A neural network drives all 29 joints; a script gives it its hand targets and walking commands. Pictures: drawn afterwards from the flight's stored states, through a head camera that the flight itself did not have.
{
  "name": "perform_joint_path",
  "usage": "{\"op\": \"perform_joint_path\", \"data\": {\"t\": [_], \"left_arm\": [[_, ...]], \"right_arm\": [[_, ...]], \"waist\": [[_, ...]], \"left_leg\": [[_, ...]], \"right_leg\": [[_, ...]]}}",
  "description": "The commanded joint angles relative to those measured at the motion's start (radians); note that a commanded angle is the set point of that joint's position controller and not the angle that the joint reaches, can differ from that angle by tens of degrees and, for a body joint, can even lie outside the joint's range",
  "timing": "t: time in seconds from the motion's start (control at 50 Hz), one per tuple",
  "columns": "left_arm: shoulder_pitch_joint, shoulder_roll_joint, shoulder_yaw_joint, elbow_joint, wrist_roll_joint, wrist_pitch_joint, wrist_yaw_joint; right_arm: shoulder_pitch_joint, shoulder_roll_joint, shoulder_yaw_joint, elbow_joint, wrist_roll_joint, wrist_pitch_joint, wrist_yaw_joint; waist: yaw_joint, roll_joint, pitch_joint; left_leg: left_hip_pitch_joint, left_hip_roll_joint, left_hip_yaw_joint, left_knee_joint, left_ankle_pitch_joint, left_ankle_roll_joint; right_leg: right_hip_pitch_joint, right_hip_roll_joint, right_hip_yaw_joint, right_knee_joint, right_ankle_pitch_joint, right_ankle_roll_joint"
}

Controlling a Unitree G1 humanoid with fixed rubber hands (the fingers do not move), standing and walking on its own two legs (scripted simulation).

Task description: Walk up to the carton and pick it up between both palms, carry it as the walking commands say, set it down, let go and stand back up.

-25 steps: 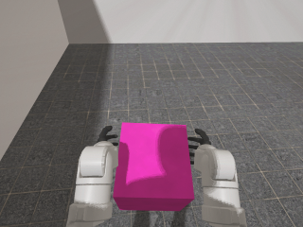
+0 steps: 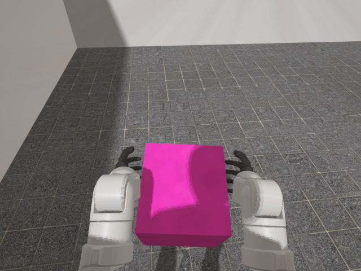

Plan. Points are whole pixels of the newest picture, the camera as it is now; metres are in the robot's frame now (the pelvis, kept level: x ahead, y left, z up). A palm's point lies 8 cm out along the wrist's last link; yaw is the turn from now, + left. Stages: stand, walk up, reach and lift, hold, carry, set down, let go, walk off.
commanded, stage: carry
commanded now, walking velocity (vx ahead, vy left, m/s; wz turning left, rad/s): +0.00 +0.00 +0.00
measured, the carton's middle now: (181, 197) +0.32 +0.00 +0.00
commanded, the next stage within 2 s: hold in 0.88 s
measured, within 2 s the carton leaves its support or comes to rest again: neither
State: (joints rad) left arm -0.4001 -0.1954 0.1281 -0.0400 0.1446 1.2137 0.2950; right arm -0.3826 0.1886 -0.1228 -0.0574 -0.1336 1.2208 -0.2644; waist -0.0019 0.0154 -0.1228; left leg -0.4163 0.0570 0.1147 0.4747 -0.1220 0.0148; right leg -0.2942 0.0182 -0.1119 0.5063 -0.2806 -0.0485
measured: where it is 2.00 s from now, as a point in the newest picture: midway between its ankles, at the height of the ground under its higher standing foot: outside the picture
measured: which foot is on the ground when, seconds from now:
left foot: down 0.00-1.00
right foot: down 0.00-1.00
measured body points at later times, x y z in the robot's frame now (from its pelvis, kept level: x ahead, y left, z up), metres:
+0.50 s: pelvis +0.01 -0.02 +0.00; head -0.01 -0.03 +0.45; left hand +0.32 +0.11 +0.09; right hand +0.32 -0.15 +0.08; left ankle +0.07 +0.11 -0.73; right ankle -0.01 -0.08 -0.73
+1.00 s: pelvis +0.01 -0.02 +0.01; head -0.01 -0.03 +0.46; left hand +0.32 +0.12 +0.04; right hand +0.32 -0.16 +0.03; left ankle +0.08 +0.13 -0.73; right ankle -0.01 -0.08 -0.73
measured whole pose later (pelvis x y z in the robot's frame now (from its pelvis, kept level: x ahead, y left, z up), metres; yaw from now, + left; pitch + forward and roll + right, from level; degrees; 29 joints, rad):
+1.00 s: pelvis +0.01 -0.02 +0.01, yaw -7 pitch -1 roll +2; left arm -0.25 -0.15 0.18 0.21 0.28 0.80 0.02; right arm -0.32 0.17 -0.12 0.31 -0.27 0.77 -0.07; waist 0.09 -0.01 -0.03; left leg -0.23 0.02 -0.03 0.39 -0.08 0.00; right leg -0.17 0.05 0.01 0.45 -0.26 -0.07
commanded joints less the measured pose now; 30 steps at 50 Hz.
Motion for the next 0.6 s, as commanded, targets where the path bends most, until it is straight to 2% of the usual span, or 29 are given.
{"op": "perform_joint_path", "data": {"t": [0.0,0.16,0.58], "left_arm": [[-0.48,-1.063,-0.603,-0.018,-0.447,-0.004,-0.442],[-0.475,-1.056,-0.605,-0.023,-0.449,-0.008,-0.446],[-0.449,-1.036,-0.585,-0.012,-0.42,-0.045,-0.446]], "right_arm": [[-0.502,1.058,0.617,-0.025,0.442,-0.015,0.408],[-0.494,1.057,0.62,-0.034,0.435,-0.024,0.402],[-0.471,1.044,0.609,-0.016,0.413,-0.061,0.402]], "waist": [[0.003,-0.008,-0.263],[0.004,-0.015,-0.266],[0.004,-0.024,-0.244]], "left_leg": [[0.197,0.118,-0.138,-0.022,0.128,0.008],[0.201,0.113,-0.125,-0.006,0.147,0.006],[0.187,0.1,-0.106,0.007,0.105,-0.009]], "right_leg": [[0.025,-0.163,0.145,-0.092,0.18,0.008],[0.036,-0.164,0.144,-0.085,0.225,0.003],[0.048,-0.167,0.145,-0.094,0.26,-0.004]]}}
